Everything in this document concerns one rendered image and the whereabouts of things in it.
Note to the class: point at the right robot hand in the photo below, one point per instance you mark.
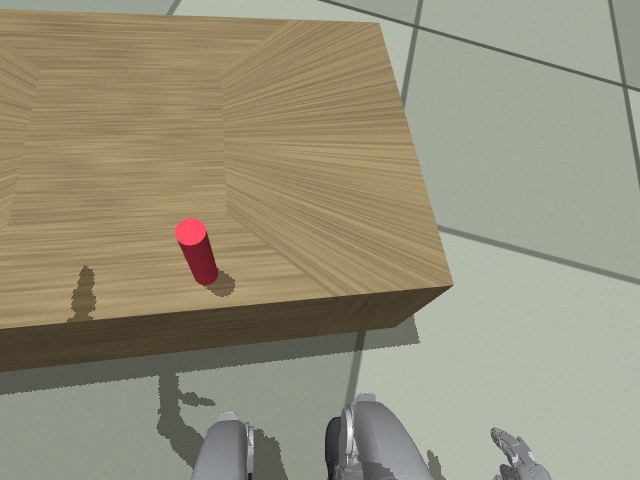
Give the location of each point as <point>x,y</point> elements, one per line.
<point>519,456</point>

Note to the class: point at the right robot foot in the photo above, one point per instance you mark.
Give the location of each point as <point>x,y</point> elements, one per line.
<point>331,446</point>

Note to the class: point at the can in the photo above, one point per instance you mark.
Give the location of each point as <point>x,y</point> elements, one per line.
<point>193,239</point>

